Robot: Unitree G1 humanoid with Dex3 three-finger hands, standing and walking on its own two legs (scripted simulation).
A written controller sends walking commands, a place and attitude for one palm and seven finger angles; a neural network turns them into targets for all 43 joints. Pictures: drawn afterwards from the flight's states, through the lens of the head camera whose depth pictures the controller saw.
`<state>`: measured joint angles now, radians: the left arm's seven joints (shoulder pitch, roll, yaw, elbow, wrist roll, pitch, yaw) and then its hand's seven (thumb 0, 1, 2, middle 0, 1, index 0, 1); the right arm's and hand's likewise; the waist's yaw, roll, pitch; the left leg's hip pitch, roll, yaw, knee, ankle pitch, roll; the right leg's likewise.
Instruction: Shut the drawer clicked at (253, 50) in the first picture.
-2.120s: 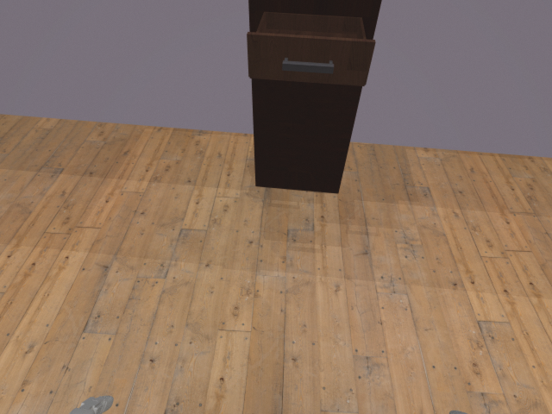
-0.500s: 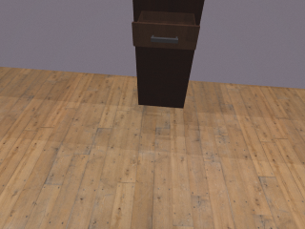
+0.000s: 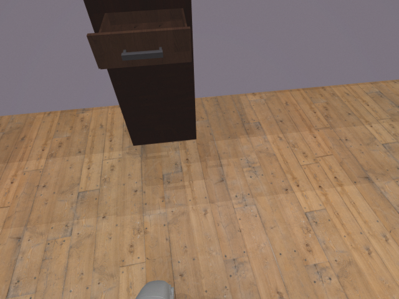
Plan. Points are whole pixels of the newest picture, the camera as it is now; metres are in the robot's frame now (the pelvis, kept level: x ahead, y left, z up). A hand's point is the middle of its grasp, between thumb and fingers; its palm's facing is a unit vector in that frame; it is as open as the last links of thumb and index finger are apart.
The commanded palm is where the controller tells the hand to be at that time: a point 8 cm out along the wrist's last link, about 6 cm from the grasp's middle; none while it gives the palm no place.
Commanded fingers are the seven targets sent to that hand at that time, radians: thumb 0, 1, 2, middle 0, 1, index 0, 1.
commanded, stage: walk to a spot facing it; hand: left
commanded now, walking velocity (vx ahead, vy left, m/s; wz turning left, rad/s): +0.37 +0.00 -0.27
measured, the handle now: (142, 52) +0.94 +0.30 +0.00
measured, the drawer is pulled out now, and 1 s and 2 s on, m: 0.20 0.20 0.20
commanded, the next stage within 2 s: turn to face it in 0.84 s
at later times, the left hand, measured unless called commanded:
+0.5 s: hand (113, 261) +0.23 +0.25 -0.19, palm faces -0.11 -0.98 -0.15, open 7.3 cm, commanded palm none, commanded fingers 0.00 0.90 0.90 -0.20 -0.30 -0.20 -0.30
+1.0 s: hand (179, 167) +0.53 +0.12 -0.18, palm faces -0.50 -0.85 -0.19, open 7.3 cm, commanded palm none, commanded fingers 0.00 0.90 0.90 -0.20 -0.30 -0.20 -0.30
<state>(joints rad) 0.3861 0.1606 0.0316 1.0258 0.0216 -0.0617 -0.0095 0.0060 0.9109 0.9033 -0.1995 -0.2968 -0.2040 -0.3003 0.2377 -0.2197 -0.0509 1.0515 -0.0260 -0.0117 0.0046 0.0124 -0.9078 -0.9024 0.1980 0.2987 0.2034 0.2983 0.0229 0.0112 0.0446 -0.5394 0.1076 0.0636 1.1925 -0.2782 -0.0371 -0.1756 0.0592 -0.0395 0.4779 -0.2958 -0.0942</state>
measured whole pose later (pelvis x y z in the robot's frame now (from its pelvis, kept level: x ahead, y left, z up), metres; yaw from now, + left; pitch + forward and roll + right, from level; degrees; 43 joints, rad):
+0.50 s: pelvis +0.23 +0.07 -0.01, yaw -13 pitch -2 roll -1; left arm 0.38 0.19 0.07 1.06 0.03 -0.02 -0.01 0.01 0.91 0.90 -0.20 -0.30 -0.20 -0.30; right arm 0.19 -0.13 -0.02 0.96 -0.02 -0.09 -0.02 0.00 -0.91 -0.90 0.20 0.30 0.21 0.30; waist 0.04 -0.05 0.05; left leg -0.28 0.05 0.20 0.57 -0.27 0.07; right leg -0.43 -0.01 -0.01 1.31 -0.34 -0.03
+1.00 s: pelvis +0.33 +0.03 -0.03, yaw -28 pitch -1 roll +0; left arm 0.10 0.17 0.05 0.90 0.02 -0.01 -0.01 0.01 0.91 0.90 -0.20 -0.30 -0.20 -0.30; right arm 0.36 -0.15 -0.04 1.03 -0.01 0.01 -0.02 0.01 -0.91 -0.90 0.20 0.30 0.21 0.30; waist -0.05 0.01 0.12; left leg -0.26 0.15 0.29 1.01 -0.56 -0.03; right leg -0.39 0.00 -0.13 0.71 -0.28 -0.07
